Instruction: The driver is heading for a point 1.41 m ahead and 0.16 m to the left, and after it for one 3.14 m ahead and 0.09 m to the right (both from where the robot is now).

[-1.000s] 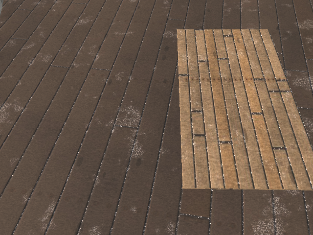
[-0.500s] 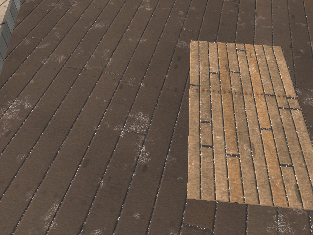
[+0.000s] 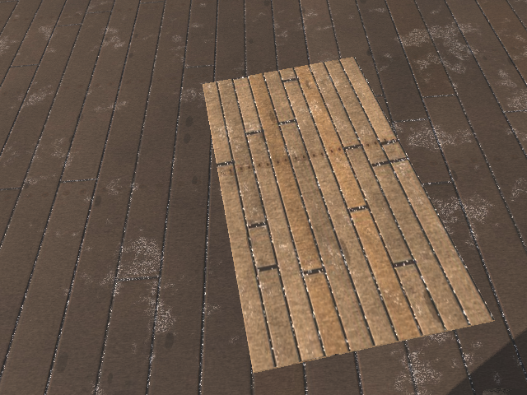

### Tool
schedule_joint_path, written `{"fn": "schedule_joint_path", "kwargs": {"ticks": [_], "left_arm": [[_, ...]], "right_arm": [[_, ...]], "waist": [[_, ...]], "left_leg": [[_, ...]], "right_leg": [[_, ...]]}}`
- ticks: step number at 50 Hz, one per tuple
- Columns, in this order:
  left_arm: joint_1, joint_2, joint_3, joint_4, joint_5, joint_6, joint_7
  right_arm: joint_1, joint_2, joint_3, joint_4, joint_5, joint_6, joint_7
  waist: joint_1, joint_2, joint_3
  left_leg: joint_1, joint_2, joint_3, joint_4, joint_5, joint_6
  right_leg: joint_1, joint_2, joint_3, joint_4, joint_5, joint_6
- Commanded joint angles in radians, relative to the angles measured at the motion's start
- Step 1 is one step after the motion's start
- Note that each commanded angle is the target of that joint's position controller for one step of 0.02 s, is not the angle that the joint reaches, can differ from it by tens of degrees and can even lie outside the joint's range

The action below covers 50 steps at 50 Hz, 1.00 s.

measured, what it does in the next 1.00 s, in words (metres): walks ahead: left foot, then right foot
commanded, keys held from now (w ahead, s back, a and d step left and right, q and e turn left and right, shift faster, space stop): w+e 0.10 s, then w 0.18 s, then w+q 0.72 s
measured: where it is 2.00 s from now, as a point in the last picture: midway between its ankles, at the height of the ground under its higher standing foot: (248, 200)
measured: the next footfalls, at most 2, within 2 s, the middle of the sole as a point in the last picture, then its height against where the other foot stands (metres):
left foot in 0.26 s outside the picture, level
right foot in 0.70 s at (374, 372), level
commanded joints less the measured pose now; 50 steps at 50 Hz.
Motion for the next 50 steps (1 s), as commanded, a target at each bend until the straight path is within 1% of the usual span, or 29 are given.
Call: {"fn": "schedule_joint_path", "kwargs": {"ticks": [1, 5, 8, 10, 11, 12, 13, 14, 15, 16, 17, 18, 19, 22, 24, 26, 29, 31, 33, 34, 35, 36, 37, 38, 40, 41, 42, 45, 50], "left_arm": [[0.009, 0.186, 0.056, -0.037, -0.008, -0.008, 0.025], [0.059, 0.192, 0.063, 0.0, -0.021, 0.001, 0.033], [0.054, 0.187, 0.064, 0.02, -0.02, 0.009, 0.041], [0.033, 0.195, 0.069, 0.023, -0.012, 0.015, 0.042], [0.025, 0.197, 0.071, 0.021, -0.007, 0.018, 0.04], [0.001, 0.189, 0.065, 0.012, -0.002, 0.02, 0.035], [-0.022, 0.149, 0.048, -0.017, 0.014, 0.018, 0.03], [0.172, 0.027, 0.014, 0.0, 0.002, 0.008, 0.021], [0.157, 0.115, 0.024, 0.019, -0.028, -0.002, 0.019], [-0.005, 0.183, 0.042, -0.017, -0.038, -0.011, 0.016], [-0.107, 0.179, 0.036, -0.048, -0.021, -0.021, 0.015], [-0.167, 0.166, 0.037, -0.066, 0.003, -0.031, 0.013], [-0.159, 0.154, 0.039, -0.072, 0.01, -0.035, 0.01], [-0.133, 0.096, 0.023, -0.071, 0.016, -0.034, 0.005], [-0.208, 0.07, 0.007, -0.101, 0.027, -0.038, 0.005], [-0.289, 0.061, -0.001, -0.117, 0.023, -0.045, -0.002], [-0.377, 0.09, 0.008, -0.139, 0.007, -0.054, -0.01], [-0.399, 0.119, 0.022, -0.154, 0.001, -0.059, -0.012], [-0.358, 0.14, 0.039, -0.149, -0.003, -0.063, -0.009], [-0.29, 0.156, 0.052, -0.133, 0.0, -0.064, -0.004], [-0.166, 0.198, 0.07, -0.121, 0.012, -0.066, 0.005], [-0.039, 0.286, 0.093, -0.109, 0.033, -0.055, 0.014], [0.004, 0.274, 0.094, -0.08, 0.028, -0.044, 0.001], [-0.043, 0.196, 0.074, -0.088, 0.018, -0.045, -0.001], [-0.145, 0.124, 0.051, -0.088, 0.019, -0.042, -0.004], [-0.176, 0.108, 0.047, -0.082, 0.024, -0.044, -0.005], [-0.19, 0.111, 0.05, -0.074, 0.026, -0.049, -0.004], [-0.183, 0.129, 0.063, -0.041, 0.02, -0.064, -0.001], [-0.157, 0.18, 0.078, 0.008, 0.015, -0.054, 0.01]], "right_arm": [[-0.159, -0.032, -0.002, -0.09, 0.004, -0.017, 0.006], [-0.28, -0.032, 0.003, -0.122, 0.017, -0.028, 0.026], [-0.279, -0.046, 0.0, -0.119, 0.018, -0.043, 0.038], [-0.218, -0.073, -0.013, -0.105, 0.02, -0.046, 0.034], [-0.147, -0.1, -0.027, -0.089, 0.019, -0.047, 0.026], [-0.019, -0.132, -0.041, -0.063, 0.017, -0.045, 0.016], [0.172, -0.171, -0.049, -0.043, -0.002, -0.042, 0.006], [0.287, -0.234, -0.066, 0.011, -0.005, -0.035, 0.011], [0.316, -0.138, -0.047, 0.03, 0.02, -0.035, 0.018], [0.23, -0.094, -0.033, 0.023, 0.032, -0.03, 0.012], [0.159, -0.084, -0.023, 0.015, 0.025, -0.02, 0.009], [0.126, -0.076, -0.017, 0.014, 0.015, -0.014, 0.01], [0.115, -0.071, -0.012, 0.012, 0.005, -0.015, 0.009], [0.119, -0.072, -0.011, 0.026, 0.026, -0.015, 0.004], [0.129, -0.111, -0.022, 0.033, 0.033, -0.01, -0.006], [0.149, -0.135, -0.029, 0.041, 0.037, -0.001, -0.012], [0.218, -0.149, -0.032, 0.059, 0.046, 0.014, -0.015], [0.243, -0.151, -0.032, 0.063, 0.05, 0.022, -0.017], [0.24, -0.145, -0.03, 0.061, 0.046, 0.032, -0.02], [0.24, -0.119, -0.022, 0.057, 0.041, 0.035, -0.021], [0.226, -0.067, -0.004, 0.041, 0.031, 0.032, -0.018], [0.29, 0.015, 0.022, 0.009, 0.03, 0.022, -0.018], [0.333, -0.029, 0.016, -0.009, 0.058, 0.017, -0.022], [0.286, -0.104, -0.007, 0.007, 0.066, 0.025, -0.025], [0.202, -0.102, -0.013, -0.003, 0.046, 0.04, -0.023], [0.191, -0.087, -0.016, -0.009, 0.041, 0.048, -0.019], [0.188, -0.071, -0.014, -0.012, 0.042, 0.056, -0.014], [0.147, -0.039, -0.009, -0.027, 0.036, 0.071, -0.008], [0.013, -0.014, 0.006, -0.066, 0.033, 0.063, 0.016]], "waist": [[0.011, -0.123, 0.038], [0.05, -0.139, 0.061], [0.04, -0.146, 0.061], [0.007, -0.179, 0.037], [-0.028, -0.198, -0.017], [-0.101, -0.193, -0.113], [-0.18, -0.134, -0.277], [-0.101, 0.221, -0.455], [-0.136, 0.203, -0.422], [-0.147, 0.108, -0.22], [-0.121, 0.005, -0.12], [-0.095, -0.036, -0.041], [-0.06, -0.01, -0.03], [-0.02, 0.03, -0.021], [-0.036, 0.032, 0.003], [-0.064, 0.033, 0.01], [-0.1, 0.042, 0.004], [-0.097, 0.05, -0.003], [-0.059, 0.061, -0.014], [-0.023, 0.06, -0.038], [0.041, 0.015, -0.121], [0.057, -0.225, -0.27], [0.04, -0.371, -0.295], [0.042, -0.236, -0.17], [0.004, -0.136, -0.044], [-0.019, -0.148, -0.011], [-0.032, -0.166, 0.005], [-0.039, -0.126, 0.015], [-0.003, -0.097, 0.038]], "left_leg": [[-0.05, -0.041, 0.019, -0.199, 0.146, -0.023], [-0.013, -0.067, 0.014, -0.351, 0.178, -0.014], [0.051, -0.066, 0.012, -0.419, 0.185, 0.014], [0.143, -0.083, 0.037, -0.429, 0.097, 0.045], [0.249, -0.112, 0.069, -0.437, 0.056, 0.07], [0.444, -0.098, 0.076, -0.453, 0.099, 0.112], [0.778, 0.065, -0.099, -0.397, 0.089, 0.19], [1.176, 0.335, -0.602, -0.44, -0.066, 0.379], [1.137, 0.339, -0.778, -0.582, -0.276, 0.375], [0.97, 0.29, -0.612, -0.611, -0.3, 0.325], [0.803, 0.242, -0.492, -0.635, -0.212, 0.293], [0.665, 0.201, -0.419, -0.664, -0.095, 0.283], [0.59, 0.172, -0.378, -0.688, -0.011, 0.285], [0.496, 0.125, -0.285, -0.732, 0.084, 0.298], [0.419, 0.107, -0.225, -0.75, 0.11, 0.293], [0.367, 0.076, -0.181, -0.744, 0.08, 0.263], [0.385, 0.084, -0.208, -0.703, 0.026, 0.232], [0.422, 0.102, -0.26, -0.657, -0.051, 0.205], [0.426, 0.096, -0.291, -0.583, -0.097, 0.173], [0.401, 0.063, -0.283, -0.511, -0.089, 0.148], [0.326, 0.003, -0.232, -0.308, -0.115, 0.109], [0.064, -0.108, -0.092, 0.037, -0.378, 0.046], [-0.118, -0.09, -0.085, 0.262, -0.506, 0.034], [-0.165, -0.042, -0.115, 0.359, -0.415, 0.031], [-0.123, 0.012, -0.084, 0.336, -0.27, 0.021], [-0.092, 0.036, -0.082, 0.305, -0.23, 0.018], [-0.052, 0.051, -0.072, 0.286, -0.205, 0.014], [-0.06, 0.053, -0.061, 0.225, -0.13, 0.001], [-0.052, 0.049, -0.023, -0.055, 0.071, 0.006]], "right_leg": [[0.014, -0.187, 0.171, -0.11, 0.331, -0.109], [0.039, -0.208, 0.228, -0.083, 0.299, -0.106], [0.089, -0.244, 0.25, -0.055, 0.337, -0.095], [0.127, -0.248, 0.244, 0.012, 0.547, -0.077], [0.141, -0.228, 0.229, 0.104, 0.752, -0.065], [0.104, -0.184, 0.19, 0.266, 0.865, -0.038], [-0.086, -0.136, 0.189, 0.534, 0.647, -0.014], [-0.475, 0.047, 0.13, 0.931, -0.177, 0.065], [-0.596, 0.029, 0.172, 1.058, -0.291, 0.068], [-0.655, -0.028, 0.14, 1.069, -0.216, 0.064], [-0.633, -0.079, 0.087, 1.018, -0.136, 0.058], [-0.609, -0.107, 0.056, 0.953, -0.094, 0.059], [-0.558, -0.132, 0.054, 0.907, -0.071, 0.062], [-0.508, -0.15, 0.011, 0.731, -0.079, 0.088], [-0.468, -0.143, -0.019, 0.57, -0.017, 0.112], [-0.394, -0.118, -0.031, 0.416, 0.134, 0.121], [-0.329, -0.08, -0.019, 0.285, 0.269, 0.13], [-0.286, -0.071, -0.003, 0.221, 0.254, 0.119], [-0.19, -0.068, -0.012, 0.17, 0.208, 0.095], [-0.087, -0.075, -0.021, 0.142, 0.177, 0.073], [0.092, -0.176, 0.065, 0.13, 0.134, 0.025], [0.401, -0.415, 0.377, 0.092, 0.028, -0.088], [0.417, -0.507, 0.693, -0.013, -0.21, -0.166], [0.314, -0.467, 0.605, -0.04, -0.272, -0.14], [0.121, -0.376, 0.34, -0.068, -0.053, -0.098], [0.054, -0.346, 0.259, -0.097, 0.023, -0.092], [0.002, -0.328, 0.193, -0.122, 0.088, -0.089], [-0.007, -0.318, 0.063, -0.156, 0.26, -0.099], [0.04, -0.313, -0.094, -0.168, 0.337, -0.083]]}}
